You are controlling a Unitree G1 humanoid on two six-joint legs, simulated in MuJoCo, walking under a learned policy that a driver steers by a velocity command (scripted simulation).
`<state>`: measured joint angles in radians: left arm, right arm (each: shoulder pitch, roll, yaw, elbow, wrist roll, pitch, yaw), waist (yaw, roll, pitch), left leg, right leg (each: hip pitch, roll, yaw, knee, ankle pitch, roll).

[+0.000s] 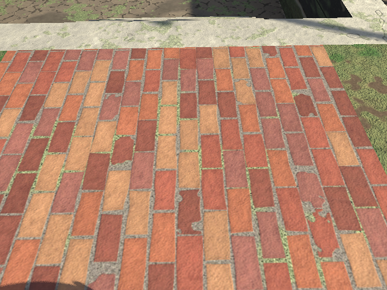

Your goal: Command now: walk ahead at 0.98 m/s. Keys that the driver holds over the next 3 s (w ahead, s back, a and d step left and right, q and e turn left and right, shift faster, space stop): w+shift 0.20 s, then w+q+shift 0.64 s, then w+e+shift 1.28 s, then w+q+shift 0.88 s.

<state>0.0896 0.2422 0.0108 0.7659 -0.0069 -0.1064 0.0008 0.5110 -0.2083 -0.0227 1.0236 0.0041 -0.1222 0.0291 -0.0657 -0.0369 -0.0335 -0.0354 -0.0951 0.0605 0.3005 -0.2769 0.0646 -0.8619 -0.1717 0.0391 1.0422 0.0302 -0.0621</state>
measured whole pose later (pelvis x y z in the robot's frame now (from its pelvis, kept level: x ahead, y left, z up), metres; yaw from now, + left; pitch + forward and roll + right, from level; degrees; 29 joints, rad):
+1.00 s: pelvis +0.88 +0.09 +0.00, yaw +31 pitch +0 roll +0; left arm 0.03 0.23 0.01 0.61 0.01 -0.13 0.01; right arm 0.44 -0.18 -0.03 0.81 0.01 -0.10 0.01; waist -0.07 -0.04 0.01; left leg -0.09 -0.18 -0.09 0.41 -0.31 0.15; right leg -0.77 -0.15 0.09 0.88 0.07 0.00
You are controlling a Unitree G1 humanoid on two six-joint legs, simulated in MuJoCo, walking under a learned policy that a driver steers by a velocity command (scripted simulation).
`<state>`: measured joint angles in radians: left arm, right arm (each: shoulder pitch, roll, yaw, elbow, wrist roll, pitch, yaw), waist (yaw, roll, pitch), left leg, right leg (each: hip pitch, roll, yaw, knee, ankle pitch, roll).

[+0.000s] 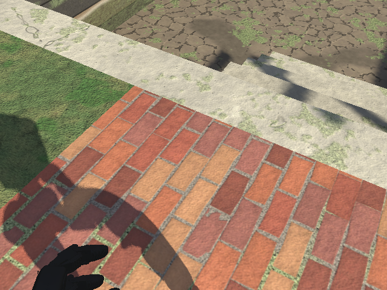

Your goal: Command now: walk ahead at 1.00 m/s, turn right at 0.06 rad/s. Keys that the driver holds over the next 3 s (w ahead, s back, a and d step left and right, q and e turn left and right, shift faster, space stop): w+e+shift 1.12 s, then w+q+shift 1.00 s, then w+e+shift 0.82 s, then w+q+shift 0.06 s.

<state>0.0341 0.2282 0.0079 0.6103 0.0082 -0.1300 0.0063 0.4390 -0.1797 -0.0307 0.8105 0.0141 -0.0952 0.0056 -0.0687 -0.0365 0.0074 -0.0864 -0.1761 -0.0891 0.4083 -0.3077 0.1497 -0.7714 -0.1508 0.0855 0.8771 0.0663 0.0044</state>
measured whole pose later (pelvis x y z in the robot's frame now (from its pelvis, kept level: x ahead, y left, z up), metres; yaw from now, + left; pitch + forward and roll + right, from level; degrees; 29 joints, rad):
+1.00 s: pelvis +0.88 -0.27 -0.02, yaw -49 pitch +0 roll +4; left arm 0.04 0.31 0.05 0.56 -0.03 -0.03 -0.06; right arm 0.44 -0.32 -0.08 0.85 -0.01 -0.10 -0.01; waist -0.11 -0.03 0.04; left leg 0.20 -0.02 0.23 0.26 -0.45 -0.05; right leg -0.85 -0.11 -0.04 0.91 0.04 -0.08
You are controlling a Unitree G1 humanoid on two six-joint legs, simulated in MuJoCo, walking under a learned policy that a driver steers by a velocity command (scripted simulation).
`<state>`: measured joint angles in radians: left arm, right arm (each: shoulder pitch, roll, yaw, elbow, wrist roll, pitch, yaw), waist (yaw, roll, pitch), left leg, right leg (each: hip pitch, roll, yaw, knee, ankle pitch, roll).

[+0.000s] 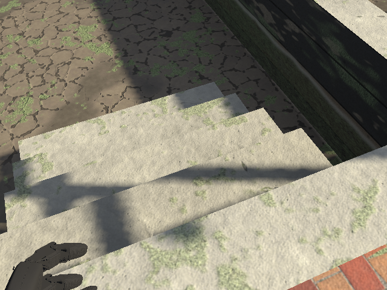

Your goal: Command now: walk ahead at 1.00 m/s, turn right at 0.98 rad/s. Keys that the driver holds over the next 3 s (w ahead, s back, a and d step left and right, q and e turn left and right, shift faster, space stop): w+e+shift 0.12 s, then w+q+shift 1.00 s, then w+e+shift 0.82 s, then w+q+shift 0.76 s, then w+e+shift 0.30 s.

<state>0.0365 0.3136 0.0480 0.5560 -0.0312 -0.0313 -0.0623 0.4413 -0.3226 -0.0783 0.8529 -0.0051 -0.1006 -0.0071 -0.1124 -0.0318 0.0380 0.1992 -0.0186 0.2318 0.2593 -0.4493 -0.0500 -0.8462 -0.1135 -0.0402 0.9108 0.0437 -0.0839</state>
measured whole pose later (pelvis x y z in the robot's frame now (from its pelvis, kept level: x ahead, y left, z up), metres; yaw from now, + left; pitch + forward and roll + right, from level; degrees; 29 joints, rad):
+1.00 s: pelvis +0.88 -0.04 -0.15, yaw +23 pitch +0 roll +0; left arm 0.14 0.23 0.05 0.56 0.00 -0.14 -0.05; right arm 0.43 -0.30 -0.07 0.73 0.05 0.01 -0.04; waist -0.02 0.01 -0.06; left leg -0.38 -0.17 -0.26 1.69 -0.78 0.07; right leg -0.30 0.01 0.08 0.48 -0.23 0.03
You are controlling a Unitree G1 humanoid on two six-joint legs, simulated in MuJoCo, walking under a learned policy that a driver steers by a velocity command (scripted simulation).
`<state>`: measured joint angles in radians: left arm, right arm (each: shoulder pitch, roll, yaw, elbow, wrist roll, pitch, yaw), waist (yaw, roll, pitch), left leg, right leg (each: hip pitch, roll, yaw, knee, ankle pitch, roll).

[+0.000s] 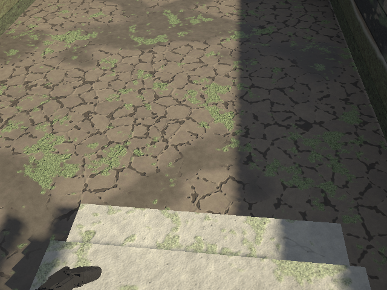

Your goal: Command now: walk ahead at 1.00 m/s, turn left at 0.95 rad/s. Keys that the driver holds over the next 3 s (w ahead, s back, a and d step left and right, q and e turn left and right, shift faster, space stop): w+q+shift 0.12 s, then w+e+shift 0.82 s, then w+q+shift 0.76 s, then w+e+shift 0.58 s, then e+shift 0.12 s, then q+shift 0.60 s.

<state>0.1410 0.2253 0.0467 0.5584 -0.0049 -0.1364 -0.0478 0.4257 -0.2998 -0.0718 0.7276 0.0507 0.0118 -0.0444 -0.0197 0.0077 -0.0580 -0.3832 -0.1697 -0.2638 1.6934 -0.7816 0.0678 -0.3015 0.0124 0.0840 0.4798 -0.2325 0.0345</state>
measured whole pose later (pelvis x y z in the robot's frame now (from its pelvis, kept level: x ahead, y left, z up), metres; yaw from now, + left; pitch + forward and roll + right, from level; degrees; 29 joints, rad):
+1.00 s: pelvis +0.75 +0.01 -0.38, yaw -22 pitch -1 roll +0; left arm 0.40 0.25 0.08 0.87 -0.01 -0.03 -0.05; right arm 0.17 -0.21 -0.05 0.83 0.02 -0.13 -0.01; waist 0.03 -0.01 0.03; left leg -0.56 0.06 -0.11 1.81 -0.53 0.01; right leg -0.37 0.17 0.01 0.81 -0.41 -0.19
